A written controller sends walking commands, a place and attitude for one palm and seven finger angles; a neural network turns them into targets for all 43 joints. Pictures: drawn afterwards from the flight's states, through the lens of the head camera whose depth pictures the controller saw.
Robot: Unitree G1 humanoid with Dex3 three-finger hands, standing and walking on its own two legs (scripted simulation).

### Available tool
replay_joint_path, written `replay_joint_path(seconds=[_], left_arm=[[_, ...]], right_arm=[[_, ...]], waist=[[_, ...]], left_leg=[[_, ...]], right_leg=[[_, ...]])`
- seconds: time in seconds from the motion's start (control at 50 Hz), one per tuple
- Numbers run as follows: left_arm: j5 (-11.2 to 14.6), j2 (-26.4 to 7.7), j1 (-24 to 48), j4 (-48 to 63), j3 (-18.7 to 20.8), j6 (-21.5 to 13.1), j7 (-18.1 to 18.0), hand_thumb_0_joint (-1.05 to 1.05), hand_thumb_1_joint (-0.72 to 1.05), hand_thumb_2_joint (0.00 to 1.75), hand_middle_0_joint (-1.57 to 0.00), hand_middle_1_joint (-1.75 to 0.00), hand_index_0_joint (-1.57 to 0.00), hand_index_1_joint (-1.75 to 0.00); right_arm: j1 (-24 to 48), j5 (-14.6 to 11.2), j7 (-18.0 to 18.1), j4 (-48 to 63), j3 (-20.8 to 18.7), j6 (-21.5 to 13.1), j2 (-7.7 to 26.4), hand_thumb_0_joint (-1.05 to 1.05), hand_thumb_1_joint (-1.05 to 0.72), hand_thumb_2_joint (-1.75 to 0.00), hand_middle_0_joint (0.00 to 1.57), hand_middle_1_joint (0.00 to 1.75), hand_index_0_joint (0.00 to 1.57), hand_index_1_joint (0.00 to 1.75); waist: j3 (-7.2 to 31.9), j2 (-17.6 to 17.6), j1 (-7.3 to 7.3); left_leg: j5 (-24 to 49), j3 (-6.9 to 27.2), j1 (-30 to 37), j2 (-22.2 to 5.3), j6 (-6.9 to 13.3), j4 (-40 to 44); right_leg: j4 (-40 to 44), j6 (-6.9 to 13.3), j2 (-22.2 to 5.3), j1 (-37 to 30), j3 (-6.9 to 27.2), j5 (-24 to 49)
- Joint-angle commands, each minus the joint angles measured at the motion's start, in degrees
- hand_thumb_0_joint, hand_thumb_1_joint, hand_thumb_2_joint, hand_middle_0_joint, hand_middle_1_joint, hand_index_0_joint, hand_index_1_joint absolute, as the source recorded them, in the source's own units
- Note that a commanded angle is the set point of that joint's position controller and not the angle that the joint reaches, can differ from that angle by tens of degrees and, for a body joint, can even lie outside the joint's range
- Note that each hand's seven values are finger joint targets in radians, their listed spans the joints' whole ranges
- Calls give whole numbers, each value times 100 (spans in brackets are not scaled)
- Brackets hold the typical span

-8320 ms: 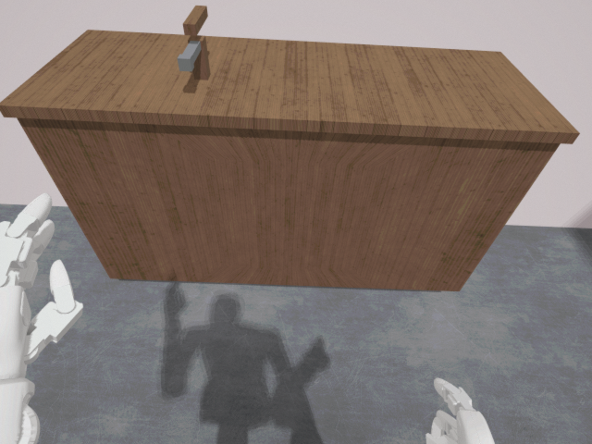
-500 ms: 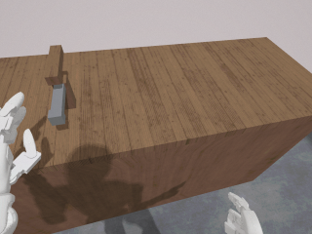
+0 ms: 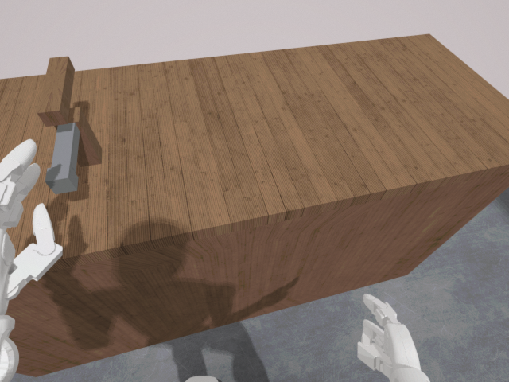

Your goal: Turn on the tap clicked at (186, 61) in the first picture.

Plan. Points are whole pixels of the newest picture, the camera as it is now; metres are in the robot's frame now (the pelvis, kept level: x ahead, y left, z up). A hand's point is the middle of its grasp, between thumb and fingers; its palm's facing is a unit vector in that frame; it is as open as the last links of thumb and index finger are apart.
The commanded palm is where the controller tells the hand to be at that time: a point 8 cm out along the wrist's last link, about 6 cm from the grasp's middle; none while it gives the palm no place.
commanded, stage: come to a stop and stand still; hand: left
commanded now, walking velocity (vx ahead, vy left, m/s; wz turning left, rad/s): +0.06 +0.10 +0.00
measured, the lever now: (62, 179) +0.33 +0.30 +0.13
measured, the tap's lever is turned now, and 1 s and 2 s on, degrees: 0 0 0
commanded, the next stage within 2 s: look again from close up in 0.84 s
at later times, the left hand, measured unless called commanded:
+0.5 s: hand (25, 218) +0.25 +0.29 +0.17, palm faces +0.36 -0.86 -0.35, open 7.5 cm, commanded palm +0.18 +0.32 +0.18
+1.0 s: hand (11, 236) +0.23 +0.30 +0.16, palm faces +0.38 -0.86 -0.34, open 7.5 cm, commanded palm +0.17 +0.33 +0.18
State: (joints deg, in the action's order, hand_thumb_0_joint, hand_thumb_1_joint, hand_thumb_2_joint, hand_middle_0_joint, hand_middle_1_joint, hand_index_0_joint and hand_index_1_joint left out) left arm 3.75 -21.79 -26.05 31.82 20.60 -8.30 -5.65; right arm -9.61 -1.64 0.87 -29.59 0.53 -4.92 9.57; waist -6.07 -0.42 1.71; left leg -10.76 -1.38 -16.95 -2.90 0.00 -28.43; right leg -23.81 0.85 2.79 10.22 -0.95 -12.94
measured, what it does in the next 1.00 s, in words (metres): shifts its weight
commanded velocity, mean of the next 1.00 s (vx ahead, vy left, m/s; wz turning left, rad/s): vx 0.01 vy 0.02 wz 0.00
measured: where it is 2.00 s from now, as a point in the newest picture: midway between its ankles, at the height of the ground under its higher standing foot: outside the picture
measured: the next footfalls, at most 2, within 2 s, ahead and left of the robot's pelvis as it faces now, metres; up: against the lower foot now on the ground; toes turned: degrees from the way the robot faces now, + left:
none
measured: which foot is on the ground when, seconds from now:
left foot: down 0.00-1.00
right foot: down 0.00-1.00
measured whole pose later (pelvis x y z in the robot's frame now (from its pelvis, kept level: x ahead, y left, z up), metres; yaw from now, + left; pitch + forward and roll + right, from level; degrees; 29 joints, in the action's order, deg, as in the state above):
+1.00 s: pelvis +0.01 +0.05 +0.00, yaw -1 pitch -1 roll -2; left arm 1.2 -20.3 -22.2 24.8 19.6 -12.8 -6.3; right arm -10.2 -0.4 0.5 -32.8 2.2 -6.9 9.6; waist -2.7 2.0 1.7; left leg -10.5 -1.1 -14.9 3.1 4.5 -26.3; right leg -22.0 -2.2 -1.6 8.6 1.3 -12.6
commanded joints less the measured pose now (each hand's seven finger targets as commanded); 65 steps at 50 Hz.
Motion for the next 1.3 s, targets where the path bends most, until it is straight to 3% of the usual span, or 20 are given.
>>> replay_joint_path(seconds=[0.0, 0.06, 0.12, 0.16, 0.18, 0.26, 0.28, 0.3, 0.32, 0.36, 0.4, 0.44, 0.5, 0.56, 0.64, 0.72, 0.96, 1.18, 1.26, 1.28], left_arm=[[84, -837, -27, 996, 696, -293, -211, 0, 90, 90, -20, -30, -20, -30], [53, -982, 45, 873, 762, -232, -334, 0, 90, 90, -20, -30, -20, -30], [11, -807, 406, 779, 514, -220, -388, 0, 90, 90, -20, -30, -20, -30], [-32, -961, 558, 799, 598, -226, -419, 0, 90, 90, -20, -30, -20, -30], [-30, -781, 559, 719, 442, -258, -397, 0, 90, 90, -20, -30, -20, -30], [-92, -939, 514, 832, 612, -340, -380, 0, 90, 90, -20, -30, -20, -30], [-808, -5255, 5957, 2035, 3688, -1010, -271, 0, 90, 90, -20, -30, -20, -30], [-385, -2034, 2986, -944, 1498, -850, -70, 0, 90, 90, -20, -30, -20, -30], [-242, -1169, 1502, -1375, 936, -861, 36, 0, 90, 90, -20, -30, -20, -30], [-22, -306, 740, -149, 56, -980, 93, 0, 90, 90, -20, -30, -20, -30], [-116, -666, 636, 630, 181, -1020, 41, 0, 90, 90, -20, -30, -20, -30], [-125, -879, 333, 688, 445, -1022, -18, 0, 90, 90, -20, -30, -20, -30], [-68, -1200, 344, 639, 983, -1054, -108, 0, 90, 90, -20, -30, -20, -30], [-59, -1441, 854, 787, 1218, -1131, -128, 0, 90, 90, -20, -30, -20, -30], [-123, -969, 1166, 724, 705, -1145, -97, 0, 90, 90, -20, -30, -20, -30], [-218, -574, 1178, 637, 227, -1004, -122, 0, 90, 90, -20, -30, -20, -30], [-219, -873, 781, 660, 640, -847, -184, 0, 90, 90, -20, -30, -20, -30], [-194, -694, 662, 453, 423, -724, -167, 0, 90, 90, -20, -30, -20, -30], [-191, -896, 706, 573, 585, -694, -190, 0, 90, 90, -20, -30, -20, -30], [-164, -720, 745, 546, 411, -677, -167, 0, 90, 90, -20, -30, -20, -30]], right_arm=[[308, -24, 145, 794, -347, -275, 774, 0, -90, -90, 20, 30, 20, 30], [402, -5, 249, 628, -293, -259, 804, 0, -90, -90, 20, 30, 20, 30], [401, 18, 281, 522, -269, -241, 844, 0, -90, -90, 20, 30, 20, 30], [525, 8, 310, 487, -290, -270, 891, 0, -90, -90, 20, 30, 20, 30], [417, 20, 299, 462, -274, -252, 862, 0, -90, -90, 20, 30, 20, 30], [516, 41, 286, 494, -301, -281, 913, 0, -90, -90, 20, 30, 20, 30], [-62, 284, 277, 411, -294, -564, 947, 0, -90, -90, 20, 30, 20, 30], [143, 112, 217, 123, 28, -625, 400, 0, -90, -90, 20, 30, 20, 30], [37, 85, 175, 375, -303, -748, 838, 0, -90, -90, 20, 30, 20, 30], [157, -15, -46, 380, -326, -805, 863, 0, -90, -90, 20, 30, 20, 30], [148, 64, -183, 478, -379, -842, 1001, 0, -90, -90, 20, 30, 20, 30], [166, 81, -209, 531, -349, -828, 979, 0, -90, -90, 20, 30, 20, 30], [216, 92, -101, 590, -302, -744, 929, 0, -90, -90, 20, 30, 20, 30], [302, 101, 28, 588, -255, -697, 906, 0, -90, -90, 20, 30, 20, 30], [168, 122, 29, 505, -260, -759, 896, 0, -90, -90, 20, 30, 20, 30], [183, 129, -25, 430, -254, -743, 932, 0, -90, -90, 20, 30, 20, 30], [438, 83, 54, 547, -211, -475, 878, 0, -90, -90, 20, 30, 20, 30], [430, 75, 116, 532, -233, -397, 923, 0, -90, -90, 20, 30, 20, 30], [519, 50, 141, 535, -249, -385, 919, 0, -90, -90, 20, 30, 20, 30], [481, 55, 149, 567, -224, -375, 897, 0, -90, -90, 20, 30, 20, 30]], waist=[[1266, 192, -68], [1019, 124, -103], [817, 460, -135], [682, 316, -109], [626, 330, -144], [495, -312, -88], [136, 899, 239], [1118, 1019, -54], [1170, 273, 217], [1699, -1202, 70], [1641, -1168, 114], [1452, -522, 110], [1290, -175, 38], [1164, -490, -8], [1286, -871, -34], [1277, -710, -48], [1196, -462, -30], [1114, -249, -45], [1085, -274, -25], [994, -219, -40]], left_leg=[[-261, 168, 461, -64, 28, -180], [-589, 273, 544, 117, 58, -503], [-459, 381, 420, 196, 97, -473], [-387, 444, 559, 166, 126, -277], [-398, 477, 565, 149, 149, -158], [-630, 788, 473, -44, 233, 607], [297, 475, -289, 20, 255, -441], [578, 388, 466, 520, 162, -216], [813, 312, 771, 270, 58, -59], [1664, 458, 1149, -35, 190, 387], [1695, 748, 805, -316, 231, 612], [943, 875, 314, -396, 214, 850], [213, 1004, 77, -449, 186, 1044], [-222, 1080, 143, -481, 106, 1236], [-153, 1084, 510, -489, 3, 1186], [122, 1000, 731, -431, -116, 1088], [-142, 770, 447, -170, -47, 1049], [260, 538, 587, 27, 135, 688], [288, 517, 694, 62, 150, 652], [309, 539, 676, 60, 136, 727]], right_leg=[[696, 130, -894, 41, 836, 1030], [1057, 320, -1211, 651, 1299, -91], [1037, 340, -1252, 582, 1192, -497], [953, 321, -1226, 669, 1129, -484], [872, 282, -1151, 633, 933, -600], [554, 98, -668, 424, 526, -615], [1173, -214, -908, 843, 996, 1001], [546, 344, -1171, 495, 939, 1181], [500, 269, -1027, 228, 1357, 1658], [-132, 101, -723, -296, 646, 1317], [-370, 39, -537, -237, 335, 642], [-362, 4, -477, -344, 224, 302], [-307, -19, -486, -344, 104, 111], [-311, -26, -451, -220, 56, -22], [-211, 14, -459, -110, 117, -14], [-13, 18, -439, -36, 141, 136], [322, -7, -397, -430, 74, 432], [556, 6, -508, -346, 233, 836], [599, 17, -514, -257, 281, 808], [628, 2, -477, -198, 255, 762]])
